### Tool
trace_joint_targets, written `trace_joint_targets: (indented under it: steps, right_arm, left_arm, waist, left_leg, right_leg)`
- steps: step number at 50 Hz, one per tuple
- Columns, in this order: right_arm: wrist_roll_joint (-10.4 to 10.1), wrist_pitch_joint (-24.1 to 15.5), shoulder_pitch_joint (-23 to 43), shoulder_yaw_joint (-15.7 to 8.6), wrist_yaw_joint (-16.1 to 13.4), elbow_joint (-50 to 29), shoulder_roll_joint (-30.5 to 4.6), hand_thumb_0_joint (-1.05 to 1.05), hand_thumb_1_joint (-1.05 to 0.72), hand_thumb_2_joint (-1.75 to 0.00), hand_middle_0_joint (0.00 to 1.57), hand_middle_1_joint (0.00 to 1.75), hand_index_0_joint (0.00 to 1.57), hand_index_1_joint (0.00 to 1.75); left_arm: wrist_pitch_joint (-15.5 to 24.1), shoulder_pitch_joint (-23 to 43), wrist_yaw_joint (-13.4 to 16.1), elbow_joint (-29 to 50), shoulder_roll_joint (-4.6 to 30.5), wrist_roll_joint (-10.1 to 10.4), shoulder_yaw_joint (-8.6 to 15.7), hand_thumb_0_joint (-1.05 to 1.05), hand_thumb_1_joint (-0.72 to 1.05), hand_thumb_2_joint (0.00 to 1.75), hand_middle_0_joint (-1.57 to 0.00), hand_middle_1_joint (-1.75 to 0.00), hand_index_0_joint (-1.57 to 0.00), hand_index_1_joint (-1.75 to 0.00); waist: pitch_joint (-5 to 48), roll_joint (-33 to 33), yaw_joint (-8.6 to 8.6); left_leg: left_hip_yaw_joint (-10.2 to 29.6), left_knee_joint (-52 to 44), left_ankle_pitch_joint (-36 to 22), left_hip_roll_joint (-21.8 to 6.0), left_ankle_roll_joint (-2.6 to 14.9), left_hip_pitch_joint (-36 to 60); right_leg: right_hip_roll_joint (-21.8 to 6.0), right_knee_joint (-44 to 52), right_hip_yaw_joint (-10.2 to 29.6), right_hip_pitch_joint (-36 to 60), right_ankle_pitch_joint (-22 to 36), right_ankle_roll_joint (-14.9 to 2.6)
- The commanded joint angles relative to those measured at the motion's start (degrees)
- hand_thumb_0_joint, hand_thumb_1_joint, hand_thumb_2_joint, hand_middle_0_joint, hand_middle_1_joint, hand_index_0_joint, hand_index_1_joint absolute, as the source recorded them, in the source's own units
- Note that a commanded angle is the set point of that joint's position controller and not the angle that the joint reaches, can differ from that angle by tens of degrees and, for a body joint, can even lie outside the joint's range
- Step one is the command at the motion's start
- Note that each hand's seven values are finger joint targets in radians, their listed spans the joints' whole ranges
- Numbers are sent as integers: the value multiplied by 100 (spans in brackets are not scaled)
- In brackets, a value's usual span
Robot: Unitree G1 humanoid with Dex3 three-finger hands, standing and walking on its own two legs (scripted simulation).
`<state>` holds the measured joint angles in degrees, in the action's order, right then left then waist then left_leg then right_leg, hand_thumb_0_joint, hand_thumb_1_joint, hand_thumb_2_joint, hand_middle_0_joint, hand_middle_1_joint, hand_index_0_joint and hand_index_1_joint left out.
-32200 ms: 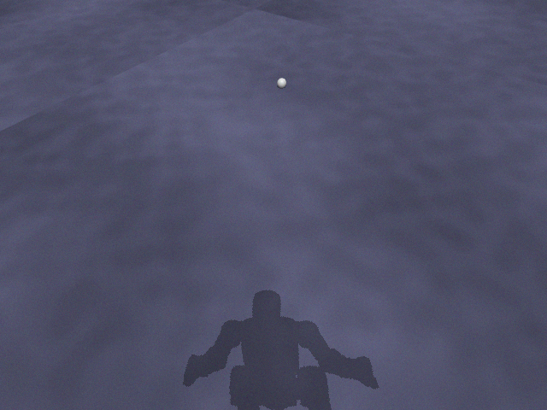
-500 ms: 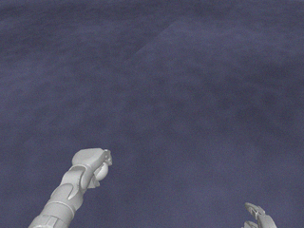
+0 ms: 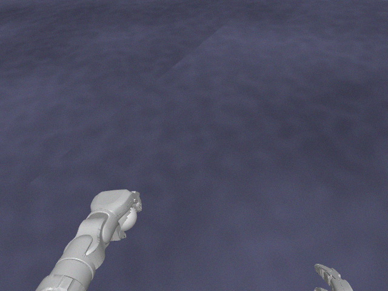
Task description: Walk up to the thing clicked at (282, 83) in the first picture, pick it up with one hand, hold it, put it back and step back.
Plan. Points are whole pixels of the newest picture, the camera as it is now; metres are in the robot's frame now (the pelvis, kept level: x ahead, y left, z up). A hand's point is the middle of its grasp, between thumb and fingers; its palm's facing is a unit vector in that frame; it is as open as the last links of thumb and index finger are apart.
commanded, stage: crouch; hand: left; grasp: from above
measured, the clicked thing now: (123, 217) +0.31 +0.22 -0.06
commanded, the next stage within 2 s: lower in 1.88 s
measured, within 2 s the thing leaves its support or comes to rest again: neither
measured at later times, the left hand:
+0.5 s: hand (128, 238) +0.30 +0.23 -0.17, palm faces -0.47 +0.01 -0.88, open 8.8 cm
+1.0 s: hand (144, 253) +0.33 +0.25 -0.42, palm faces -0.48 +0.00 -0.88, open 8.8 cm
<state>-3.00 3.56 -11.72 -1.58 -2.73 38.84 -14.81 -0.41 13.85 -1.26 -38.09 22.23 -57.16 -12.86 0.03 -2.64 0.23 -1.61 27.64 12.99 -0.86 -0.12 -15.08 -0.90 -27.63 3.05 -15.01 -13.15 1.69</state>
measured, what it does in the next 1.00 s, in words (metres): lowers itself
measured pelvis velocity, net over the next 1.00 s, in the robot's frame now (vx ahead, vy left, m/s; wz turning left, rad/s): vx -0.06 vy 0.01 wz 0.00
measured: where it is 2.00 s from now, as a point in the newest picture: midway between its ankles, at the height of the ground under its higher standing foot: outside the picture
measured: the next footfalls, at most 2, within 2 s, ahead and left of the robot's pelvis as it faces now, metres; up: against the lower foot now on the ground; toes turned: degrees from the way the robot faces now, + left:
none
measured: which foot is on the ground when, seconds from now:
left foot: down 0.00-1.00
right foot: down 0.00-1.00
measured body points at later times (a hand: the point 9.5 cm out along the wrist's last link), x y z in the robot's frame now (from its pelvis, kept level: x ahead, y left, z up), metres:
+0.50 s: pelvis -0.01 +0.00 -0.05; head +0.07 +0.01 +0.39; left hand +0.32 +0.23 -0.12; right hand +0.09 -0.28 -0.17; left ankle +0.02 +0.12 -0.74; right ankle +0.02 -0.14 -0.74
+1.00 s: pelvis -0.06 +0.01 -0.26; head +0.13 +0.03 +0.15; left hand +0.35 +0.25 -0.37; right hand +0.01 -0.26 -0.39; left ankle +0.02 +0.12 -0.74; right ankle +0.02 -0.14 -0.74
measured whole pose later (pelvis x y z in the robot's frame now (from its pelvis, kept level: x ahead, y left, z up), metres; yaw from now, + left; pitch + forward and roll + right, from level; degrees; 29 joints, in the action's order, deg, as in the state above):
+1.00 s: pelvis -0.06 +0.01 -0.26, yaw +0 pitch +35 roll -4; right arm 4.8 -2.9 -11.2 -2.5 1.3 43.5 -13.2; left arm 7.5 37.8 22.2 -70.0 27.6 -69.1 0.0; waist 12.0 -2.6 8.0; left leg 3.1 103.9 36.0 -0.4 0.3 -103.4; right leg 0.2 -101.5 0.3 -100.4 -36.6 2.8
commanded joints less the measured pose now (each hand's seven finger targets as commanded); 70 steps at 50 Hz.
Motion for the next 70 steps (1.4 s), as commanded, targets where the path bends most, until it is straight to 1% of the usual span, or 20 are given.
trace_joint_targets:
  steps: [1, 6, 12, 14, 21, 24, 26, 28, 29, 31, 34, 44, 48, 50, 52, 54, 59, 65, 67, 70]
  right_arm:
    - [-9, -237, 530, -270, -49, -832, -737, 0, -89, -90, 20, 30, 20, 30]
    - [6, -200, 460, -285, -30, -774, -750, 0, -89, -90, 20, 30, 20, 30]
    - [105, -142, 218, -340, 49, -568, -743, 0, -89, -90, 20, 30, 20, 30]
    - [148, -137, 58, -400, 90, -457, -782, 0, -89, -90, 20, 30, 20, 30]
    - [324, -238, -375, -576, 238, -241, -836, 0, -90, -90, 20, 30, 20, 30]
    - [389, -307, -471, -620, 266, -210, -902, 0, -90, -90, 20, 30, 20, 30]
    - [418, -329, -549, -667, 235, -198, -958, 0, -90, -90, 20, 30, 20, 30]
    - [462, -378, -562, -637, 206, -159, -953, 0, -90, -90, 20, 30, 20, 30]
    - [469, -404, -581, -665, 181, -134, -983, 0, -90, -90, 20, 30, 20, 30]
    - [504, -446, -619, -658, 142, -121, -967, 0, -90, -90, 20, 30, 20, 30]
    - [558, -500, -605, -678, 122, -89, -1012, 0, -90, -90, 20, 30, 20, 30]
    - [710, -694, -674, -590, 230, 57, -1093, 0, -90, -90, 20, 30, 20, 30]
    - [764, -786, -701, -554, 337, 116, -1132, 0, -90, -90, 20, 30, 20, 30]
    - [821, -828, -764, -531, 403, 218, -1169, 0, -90, -90, 20, 30, 20, 30]
    - [842, -857, -801, -532, 451, 251, -1192, 0, -90, -90, 20, 30, 20, 30]
    - [868, -867, -784, -499, 498, 265, -1158, 0, -90, -90, 20, 30, 20, 30]
    - [929, -893, -789, -439, 596, 238, -1097, 0, -91, -90, 20, 30, 20, 30]
    - [970, -868, -725, -403, 689, 245, -1133, 0, -91, -90, 20, 30, 20, 30]
    - [984, -864, -689, -413, 722, 240, -1121, 0, -91, -90, 20, 30, 20, 30]
    - [977, -846, -729, -427, 765, 258, -1213, 0, -91, -90, 20, 30, 20, 30]
  left_arm:
    - [-2, 1997, 339, 1333, 1143, 17, 649, 0, 43, 78, -77, -87, -82, -82]
    - [61, 1689, 520, 832, 1095, -85, 690, 0, 44, 79, -79, -85, -83, -82]
    - [246, 1865, 1132, 185, 992, -323, 724, 0, 48, 81, -83, -86, -87, -82]
    - [285, 2143, 1335, -109, 927, -477, 652, 0, 49, 81, -83, -87, -87, -83]
    - [499, 2763, 2106, -1061, 897, -951, 804, 0, 53, 77, -84, -88, -89, -82]
    - [523, 2949, 2391, -1436, 887, -1066, 859, 0, 50, 74, -81, -89, -87, -83]
    - [511, 3201, 2560, -1510, 1119, -1131, 1054, 0, 47, 72, -80, -84, -85, -79]
    - [464, 3221, 2650, -1797, 1032, -1098, 1029, 0, 48, 71, -79, -85, -85, -79]
    - [469, 3349, 2690, -1828, 1209, -1081, 1137, 0, 47, 73, -80, -84, -85, -79]
    - [464, 3564, 2725, -1810, 1280, -1102, 1166, 0, 45, 74, -79, -84, -84, -79]
    - [414, 3479, 2718, -1862, 1370, -1005, 1272, 0, 44, 75, -78, -86, -83, -81]
    - [658, 4200, 2638, -2144, 1887, -1070, 1536, 0, 44, 72, -79, -80, -84, -76]
    - [834, 4414, 2695, -2083, 2094, -1124, 1661, 0, 48, 74, -83, -79, -87, -75]
    - [883, 4490, 2724, -2189, 1958, -1203, 1593, 0, 51, 76, -85, -80, -90, -75]
    - [939, 4736, 2797, -2096, 2248, -1239, 1747, 0, 52, 77, -87, -79, -91, -75]
    - [925, 4575, 2856, -2382, 2129, -1264, 1704, 0, 49, 77, -86, -77, -89, -74]
    - [902, 4886, 2946, -2396, 2415, -1296, 1829, 0, 55, 80, -90, -80, -94, -77]
    - [904, 4724, 2886, -2648, 2619, -1334, 1992, 0, 55, 77, -91, -78, -94, -75]
    - [895, 4647, 2851, -2695, 2475, -1290, 1935, 0, 57, 80, -92, -79, -95, -76]
    - [945, 4839, 2797, -2608, 2767, -1314, 2044, 0, 56, 75, -90, -79, -94, -75]
  waist:
    - [1440, 80, -39]
    - [1172, 351, 24]
    - [1277, 414, 149]
    - [1457, 367, 279]
    - [2191, 139, 374]
    - [2637, -60, 410]
    - [3031, -229, 397]
    - [3097, -272, 456]
    - [3239, -177, 435]
    - [3579, -255, 526]
    - [4037, -377, 454]
    - [4353, -475, 750]
    - [4729, -704, 768]
    - [4832, -916, 841]
    - [4887, -1031, 829]
    - [4870, -990, 850]
    - [5072, -953, 863]
    - [4932, -1087, 824]
    - [4831, -1077, 865]
    - [4737, -1227, 876]
  left_leg:
    - [-11, -331, -896, 147, 33, 818]
    - [-12, -272, -744, 175, 58, 581]
    - [-29, 185, -787, 225, 67, 131]
    - [-22, 449, -761, 197, 52, -2]
    - [28, 2228, -438, 157, 8, -1692]
    - [72, 2995, -326, 144, 23, -2363]
    - [95, 3382, -216, 147, 27, -2705]
    - [158, 3708, 51, 135, 45, -3257]
    - [174, 3894, 239, 135, 67, -3533]
    - [149, 4296, 490, 145, 107, -4053]
    - [290, 4719, 560, 104, 90, -4278]
    - [527, 5922, 1556, 131, 87, -5694]
    - [621, 6332, 1564, 126, 55, -5775]
    - [678, 6552, 1258, 98, 15, -5707]
    - [692, 6723, 1280, 93, -8, -5811]
    - [555, 6970, 1352, 119, 32, -6056]
    - [338, 7584, 1152, 137, 120, -6529]
    - [326, 7931, 1146, 125, 112, -6951]
    - [344, 8045, 1140, 110, 111, -7031]
    - [408, 8120, 1212, 90, 80, -7121]
  right_leg:
    - [262, 410, -264, 143, 650, -226]
    - [237, 404, -247, 20, 530, -207]
    - [181, 58, -218, -399, 669, -178]
    - [186, -200, -226, -700, 663, -192]
    - [197, -1874, -269, -2349, 385, -263]
    - [231, -2658, -351, -3190, 206, -294]
    - [263, -3098, -399, -3645, 89, -326]
    - [269, -3494, -464, -4158, -157, -337]
    - [275, -3664, -476, -4340, -307, -342]
    - [264, -4026, -454, -4637, -465, -328]
    - [236, -4594, -524, -5266, -621, -340]
    - [209, -5914, -690, -7004, -1499, -364]
    - [183, -6383, -744, -7517, -1567, -381]
    - [152, -6664, -792, -7866, -1397, -370]
    - [147, -6862, -816, -8050, -1409, -380]
    - [168, -6896, -796, -8092, -1393, -367]
    - [235, -7167, -764, -7994, -1092, -345]
    - [267, -7598, -818, -8198, -1075, -359]
    - [280, -7708, -844, -8352, -1082, -354]
    - [271, -7942, -889, -8566, -1138, -376]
